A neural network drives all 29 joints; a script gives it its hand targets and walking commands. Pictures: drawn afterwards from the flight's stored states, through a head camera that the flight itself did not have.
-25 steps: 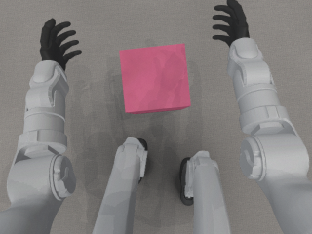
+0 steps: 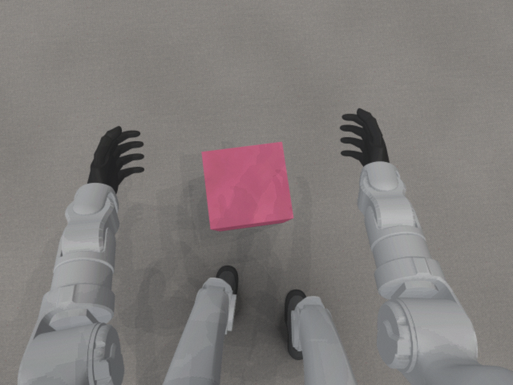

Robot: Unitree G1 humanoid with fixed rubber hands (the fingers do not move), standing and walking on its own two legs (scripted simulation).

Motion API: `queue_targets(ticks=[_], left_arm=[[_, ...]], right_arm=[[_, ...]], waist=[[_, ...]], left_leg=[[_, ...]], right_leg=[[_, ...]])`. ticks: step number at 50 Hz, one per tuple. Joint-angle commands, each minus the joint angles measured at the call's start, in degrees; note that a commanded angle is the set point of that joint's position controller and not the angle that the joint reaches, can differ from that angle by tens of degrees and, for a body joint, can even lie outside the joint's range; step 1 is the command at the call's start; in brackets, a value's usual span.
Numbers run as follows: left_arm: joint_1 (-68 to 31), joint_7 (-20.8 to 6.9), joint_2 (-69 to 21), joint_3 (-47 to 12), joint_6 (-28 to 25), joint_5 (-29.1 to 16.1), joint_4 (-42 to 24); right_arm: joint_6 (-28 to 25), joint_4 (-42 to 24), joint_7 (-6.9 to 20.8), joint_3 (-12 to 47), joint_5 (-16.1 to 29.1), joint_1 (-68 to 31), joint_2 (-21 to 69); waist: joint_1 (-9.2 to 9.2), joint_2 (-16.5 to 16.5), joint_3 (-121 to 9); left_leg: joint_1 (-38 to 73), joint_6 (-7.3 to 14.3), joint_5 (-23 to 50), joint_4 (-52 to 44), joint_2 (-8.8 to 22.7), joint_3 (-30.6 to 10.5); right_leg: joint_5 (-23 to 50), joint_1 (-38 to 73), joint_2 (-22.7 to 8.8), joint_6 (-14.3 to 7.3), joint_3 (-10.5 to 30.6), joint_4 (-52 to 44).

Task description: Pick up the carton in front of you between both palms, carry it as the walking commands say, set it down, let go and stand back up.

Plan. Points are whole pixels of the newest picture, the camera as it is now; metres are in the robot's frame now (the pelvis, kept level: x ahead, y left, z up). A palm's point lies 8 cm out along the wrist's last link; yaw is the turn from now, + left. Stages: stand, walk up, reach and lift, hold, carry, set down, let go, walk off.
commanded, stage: let go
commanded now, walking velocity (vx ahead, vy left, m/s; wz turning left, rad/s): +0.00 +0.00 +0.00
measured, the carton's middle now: (247, 191) +0.45 +0.07 -0.55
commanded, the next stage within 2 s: stand in 1.12 s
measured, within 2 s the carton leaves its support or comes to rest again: neither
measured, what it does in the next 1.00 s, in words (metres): rises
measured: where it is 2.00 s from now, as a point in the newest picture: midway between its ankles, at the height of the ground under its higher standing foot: (259, 323)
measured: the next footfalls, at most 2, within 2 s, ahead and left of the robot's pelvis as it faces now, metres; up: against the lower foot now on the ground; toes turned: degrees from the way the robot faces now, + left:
none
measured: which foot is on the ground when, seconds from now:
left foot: down 0.00-1.00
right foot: down 0.00-1.00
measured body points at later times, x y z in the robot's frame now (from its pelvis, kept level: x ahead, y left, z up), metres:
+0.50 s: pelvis +0.06 +0.00 +0.09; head +0.17 -0.01 +0.53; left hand +0.24 +0.24 +0.01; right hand +0.32 -0.20 -0.01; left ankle +0.08 +0.11 -0.64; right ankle +0.03 -0.13 -0.64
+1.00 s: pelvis +0.08 -0.03 +0.10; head +0.09 -0.03 +0.55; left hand +0.24 +0.22 +0.03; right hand +0.26 -0.26 +0.03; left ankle +0.08 +0.11 -0.64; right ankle +0.03 -0.13 -0.64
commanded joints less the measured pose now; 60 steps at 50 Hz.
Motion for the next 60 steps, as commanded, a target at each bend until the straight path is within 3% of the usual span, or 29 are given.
queue_targets(ticks=[1,7,16,22,28,34,42,47,48,50,56,57,60], left_arm=[[1.7,-1.2,8.4,-1.3,-1.5,0.6,-9.3],[14.1,-1.9,6.5,-6.3,-3.4,-1.7,-11.3],[35.3,0.4,4.6,-11.9,-6.6,-4.7,-15.0],[45.3,1.4,4.4,-14.1,-7.8,-5.3,-18.5],[49.1,1.2,5.3,-14.9,-7.0,-5.4,-19.0],[49.5,1.1,6.7,-13.7,-4.4,-4.2,-18.5],[49.6,1.0,7.1,-12.6,-1.1,-2.3,-17.8],[49.2,0.9,7.0,-12.7,-0.4,-2.2,-18.3],[47.5,2.3,9.0,-12.4,2.5,-1.0,-20.9],[48.6,3.4,8.4,-13.5,3.4,-1.7,-20.4],[49.1,4.4,7.3,-14.3,4.4,-2.2,-21.0],[47.0,6.3,13.0,-12.9,0.5,-2.1,-13.9],[47.6,6.6,11.8,-13.3,-3.2,-1.0,-11.7]], right_arm=[[-1.8,-11.9,-1.1,0.6,-0.3,-0.5,-2.3],[-4.6,-14.7,0.5,2.0,0.9,12.8,-2.4],[-9.0,-12.2,3.8,3.9,2.5,33.6,-4.7],[-11.0,-14.7,5.3,5.3,3.7,43.4,-6.6],[-10.5,-16.7,6.4,7.5,4.7,50.8,-7.0],[-7.8,-19.3,8.1,9.1,5.9,54.2,-7.8],[-4.6,-21.6,9.2,10.2,7.0,54.5,-8.4],[-3.7,-21.7,9.2,9.6,6.4,54.9,-8.7],[-5.2,-17.6,7.8,9.7,6.9,58.7,-8.8],[-5.6,-19.3,7.0,9.9,7.1,57.3,-8.7],[-5.4,-18.9,6.9,9.7,7.2,56.0,-9.5],[-6.5,-10.3,5.2,8.1,3.9,55.7,-16.1],[-8.3,-8.0,4.5,7.9,3.5,55.2,-16.6]], waist=[[2.11,0.5,-48.6],[0.39,2.8,-35.5],[-1.52,5.4,-24.2],[-2.49,3.2,-15.8],[-4.7,-1.4,-4.9],[-5.7,-2.3,3.6],[-4.82,-0.4,8.7],[-5.39,-0.8,8.1],[-5.56,0.2,4.9],[-5.84,-1.7,4.5],[-5.79,-0.4,5.6],[-4.8,-6.2,6.9],[-5.94,-0.6,6.4]], left_leg=[[52.6,-1.3,25.6,-4.7,-1.8,2.9],[62.4,-1.6,22.4,-11.5,-0.2,0.0],[76.7,-2.1,31.7,-19.0,0.9,-3.0],[80.6,-2.2,31.2,-25.1,0.2,-2.0],[80.0,-2.1,21.6,-31.2,-1.6,0.9],[82.1,-1.7,14.5,-33.6,-3.0,2.4],[84.6,-1.5,13.1,-33.1,-3.6,3.1],[85.4,-1.3,14.9,-32.7,-3.3,2.9],[82.9,-1.9,13.7,-30.8,-4.7,3.3],[80.7,-1.4,12.8,-30.8,-4.7,2.8],[80.9,-1.2,16.7,-30.8,-3.8,1.8],[73.6,-2.1,16.0,-29.6,2.4,-0.5],[71.5,-1.3,6.3,-31.8,3.1,-2.5]], right_leg=[[12.5,18.6,2.4,0.9,-4.6,-10.0],[6.7,21.4,1.7,-0.1,-4.7,-16.1],[8.8,31.5,1.1,-1.6,-4.0,-23.8],[13.9,45.4,0.3,-1.6,-3.2,-30.6],[18.4,58.1,-1.4,-0.9,-2.1,-36.9],[17.6,62.0,-3.1,-0.7,-1.0,-40.5],[17.9,63.1,-4.2,-0.6,-0.2,-41.6],[21.2,64.8,-3.5,-0.3,-0.5,-40.4],[27.8,68.8,-3.4,-0.2,-0.8,-38.2],[31.3,69.2,-3.3,0.3,-0.4,-36.5],[26.3,66.5,-2.4,-0.6,-1.7,-36.3],[16.7,64.5,-4.6,0.1,-0.7,-35.6],[6.5,63.8,-5.4,-1.1,2.2,-36.5]])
